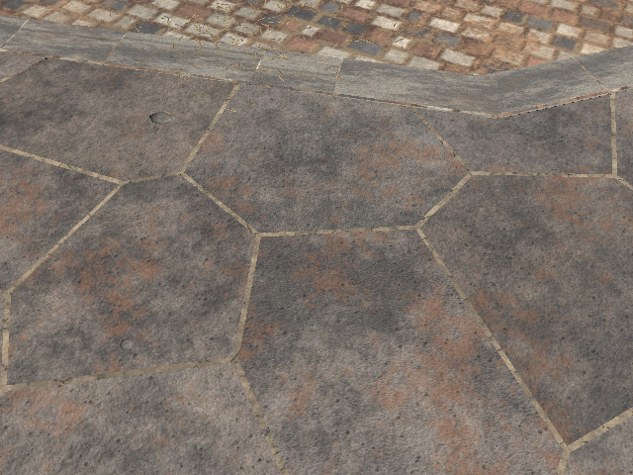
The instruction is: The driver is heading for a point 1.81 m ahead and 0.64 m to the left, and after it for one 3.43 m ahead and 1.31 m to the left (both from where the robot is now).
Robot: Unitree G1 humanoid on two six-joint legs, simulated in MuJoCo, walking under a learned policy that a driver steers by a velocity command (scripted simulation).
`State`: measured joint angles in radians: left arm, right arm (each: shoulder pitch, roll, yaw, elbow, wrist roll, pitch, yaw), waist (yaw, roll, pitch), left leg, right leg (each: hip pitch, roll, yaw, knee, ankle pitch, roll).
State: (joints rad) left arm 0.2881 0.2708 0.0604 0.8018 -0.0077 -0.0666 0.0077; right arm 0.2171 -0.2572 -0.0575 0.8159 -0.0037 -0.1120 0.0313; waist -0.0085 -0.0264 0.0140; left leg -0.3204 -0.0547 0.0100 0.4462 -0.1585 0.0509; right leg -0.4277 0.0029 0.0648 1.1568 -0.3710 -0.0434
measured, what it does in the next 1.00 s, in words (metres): walks ahead, turning left: right foot, then left foot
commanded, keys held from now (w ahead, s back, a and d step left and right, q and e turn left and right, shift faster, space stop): w+q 0.26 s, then q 0.60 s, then no key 0.14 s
